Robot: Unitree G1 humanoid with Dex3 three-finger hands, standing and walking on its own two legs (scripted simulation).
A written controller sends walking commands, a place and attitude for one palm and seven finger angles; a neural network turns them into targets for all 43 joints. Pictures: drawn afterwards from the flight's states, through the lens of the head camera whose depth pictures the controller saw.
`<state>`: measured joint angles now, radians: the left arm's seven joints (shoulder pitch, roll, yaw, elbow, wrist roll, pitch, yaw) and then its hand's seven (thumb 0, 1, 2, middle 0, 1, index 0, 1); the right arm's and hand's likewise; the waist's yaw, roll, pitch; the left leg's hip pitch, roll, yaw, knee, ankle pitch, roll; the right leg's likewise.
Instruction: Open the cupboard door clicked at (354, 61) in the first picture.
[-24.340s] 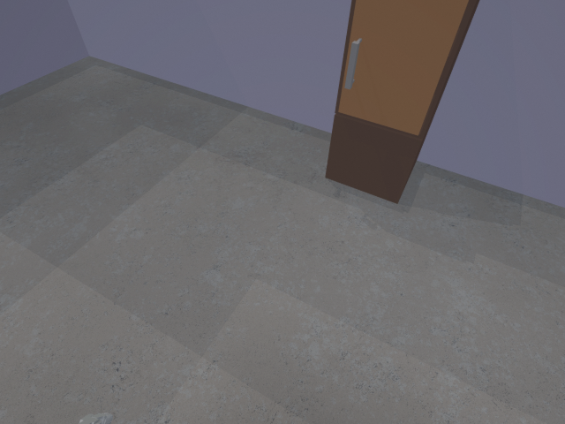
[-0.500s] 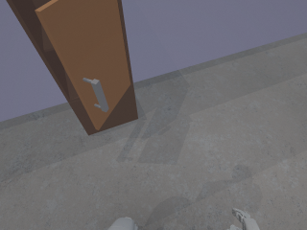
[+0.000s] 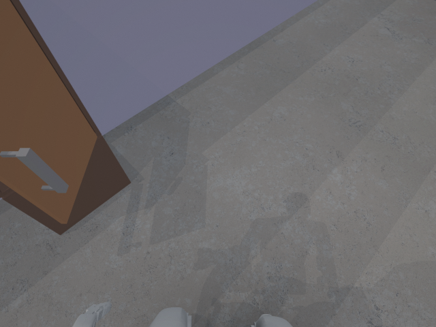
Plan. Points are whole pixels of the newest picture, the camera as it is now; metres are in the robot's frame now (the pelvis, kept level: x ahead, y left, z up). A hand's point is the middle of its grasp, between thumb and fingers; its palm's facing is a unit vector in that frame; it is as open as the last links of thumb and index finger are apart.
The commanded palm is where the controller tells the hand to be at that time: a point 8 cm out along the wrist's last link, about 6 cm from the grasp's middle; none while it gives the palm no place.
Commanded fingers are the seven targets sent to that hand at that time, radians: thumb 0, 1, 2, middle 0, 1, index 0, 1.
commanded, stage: walk to a spot facing it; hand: left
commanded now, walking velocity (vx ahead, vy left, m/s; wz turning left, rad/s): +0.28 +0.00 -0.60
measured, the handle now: (36, 172) +0.45 +0.49 -0.09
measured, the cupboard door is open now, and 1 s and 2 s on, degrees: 45 45 45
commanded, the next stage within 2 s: turn to face it in 1.68 s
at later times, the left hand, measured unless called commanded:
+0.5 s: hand (167, 251) +0.28 +0.14 -0.15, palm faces -0.34 -0.93 -0.15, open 7.4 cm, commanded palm none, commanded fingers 0.00 0.90 0.90 -0.20 -0.30 -0.20 -0.30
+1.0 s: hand (234, 202) +0.40 -0.01 -0.14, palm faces -0.42 -0.87 -0.24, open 7.2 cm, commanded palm none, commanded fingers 0.00 0.90 0.90 -0.20 -0.30 -0.20 -0.30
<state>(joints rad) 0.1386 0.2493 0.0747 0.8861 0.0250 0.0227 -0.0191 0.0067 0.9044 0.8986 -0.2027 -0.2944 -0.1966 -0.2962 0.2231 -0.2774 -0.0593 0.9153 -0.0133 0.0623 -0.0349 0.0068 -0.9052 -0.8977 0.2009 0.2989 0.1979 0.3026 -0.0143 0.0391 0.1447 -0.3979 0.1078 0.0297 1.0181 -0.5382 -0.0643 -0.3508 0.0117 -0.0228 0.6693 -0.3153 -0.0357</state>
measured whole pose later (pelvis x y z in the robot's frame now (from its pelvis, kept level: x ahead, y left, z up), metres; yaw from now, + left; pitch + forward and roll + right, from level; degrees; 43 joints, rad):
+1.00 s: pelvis +0.29 -0.18 +0.02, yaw -29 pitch +1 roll +1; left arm 0.29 0.18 0.07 1.05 0.02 -0.08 0.00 -0.01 0.94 0.90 -0.20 -0.29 -0.20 -0.30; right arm 0.16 -0.16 -0.06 0.98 -0.02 -0.02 0.00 0.00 -0.91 -0.90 0.20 0.30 0.19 0.30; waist 0.00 0.01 0.04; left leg -0.62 0.13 0.04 0.97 -0.19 -0.05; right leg -0.09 0.10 -0.08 0.33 -0.26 -0.14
